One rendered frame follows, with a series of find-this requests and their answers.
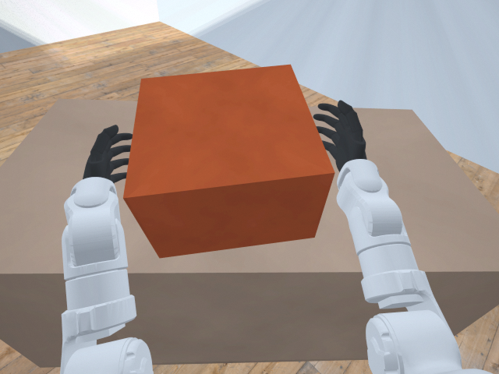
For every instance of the carton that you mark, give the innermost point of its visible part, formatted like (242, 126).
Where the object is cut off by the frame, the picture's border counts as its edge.
(224, 160)

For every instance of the left robot forearm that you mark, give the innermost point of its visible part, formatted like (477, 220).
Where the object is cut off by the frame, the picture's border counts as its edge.
(94, 263)

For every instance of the right robot hand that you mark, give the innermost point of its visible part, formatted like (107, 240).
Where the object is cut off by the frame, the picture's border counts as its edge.
(348, 140)

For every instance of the left robot upper arm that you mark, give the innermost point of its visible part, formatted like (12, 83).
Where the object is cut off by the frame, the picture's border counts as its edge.
(125, 356)

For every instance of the right robot upper arm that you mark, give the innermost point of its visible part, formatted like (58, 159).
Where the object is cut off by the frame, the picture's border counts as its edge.
(414, 342)

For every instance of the left robot hand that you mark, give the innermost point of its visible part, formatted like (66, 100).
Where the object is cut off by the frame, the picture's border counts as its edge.
(99, 163)

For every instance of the pedestal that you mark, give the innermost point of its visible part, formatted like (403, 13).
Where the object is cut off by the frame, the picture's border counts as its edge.
(294, 301)

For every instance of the right robot forearm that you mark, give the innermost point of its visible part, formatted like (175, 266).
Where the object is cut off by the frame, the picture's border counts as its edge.
(391, 276)

